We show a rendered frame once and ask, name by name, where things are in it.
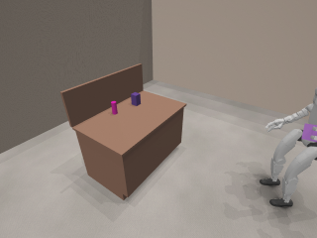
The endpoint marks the right robot forearm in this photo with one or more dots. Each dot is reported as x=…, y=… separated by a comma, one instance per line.
x=296, y=116

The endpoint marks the robot right hand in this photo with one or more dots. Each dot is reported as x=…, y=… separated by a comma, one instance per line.
x=278, y=124

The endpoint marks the right robot thigh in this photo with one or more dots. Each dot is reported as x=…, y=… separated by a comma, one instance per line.
x=285, y=145

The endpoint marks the robot right upper arm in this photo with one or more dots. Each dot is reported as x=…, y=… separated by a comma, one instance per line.
x=310, y=106

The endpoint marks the table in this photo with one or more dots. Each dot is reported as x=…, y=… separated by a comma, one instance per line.
x=121, y=150

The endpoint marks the right robot foot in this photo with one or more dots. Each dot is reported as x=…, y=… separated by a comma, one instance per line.
x=268, y=181

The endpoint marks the sponge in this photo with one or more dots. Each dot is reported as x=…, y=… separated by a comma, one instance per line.
x=308, y=132

